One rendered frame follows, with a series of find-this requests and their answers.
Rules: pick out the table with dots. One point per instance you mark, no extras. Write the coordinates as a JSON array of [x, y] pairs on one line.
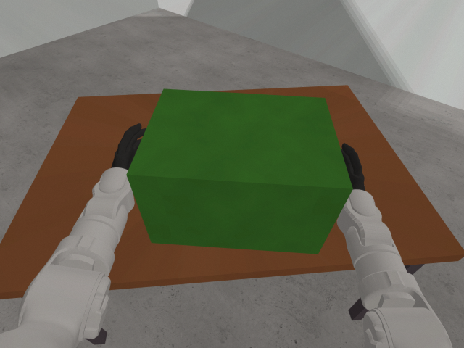
[[85, 147]]

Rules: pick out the right robot upper arm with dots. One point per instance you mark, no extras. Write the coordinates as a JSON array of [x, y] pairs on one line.
[[403, 327]]

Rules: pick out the robot right hand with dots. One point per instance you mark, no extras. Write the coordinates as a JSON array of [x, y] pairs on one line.
[[354, 167]]

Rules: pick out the robot left hand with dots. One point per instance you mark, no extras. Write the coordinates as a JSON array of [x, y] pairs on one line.
[[128, 146]]

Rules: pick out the carton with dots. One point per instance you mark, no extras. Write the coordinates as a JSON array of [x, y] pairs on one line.
[[240, 171]]

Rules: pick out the robot right forearm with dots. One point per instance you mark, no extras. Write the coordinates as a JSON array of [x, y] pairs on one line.
[[384, 280]]

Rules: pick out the left robot upper arm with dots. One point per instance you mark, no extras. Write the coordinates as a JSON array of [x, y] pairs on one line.
[[67, 305]]

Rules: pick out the robot left forearm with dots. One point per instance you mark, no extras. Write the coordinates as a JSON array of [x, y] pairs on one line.
[[95, 235]]

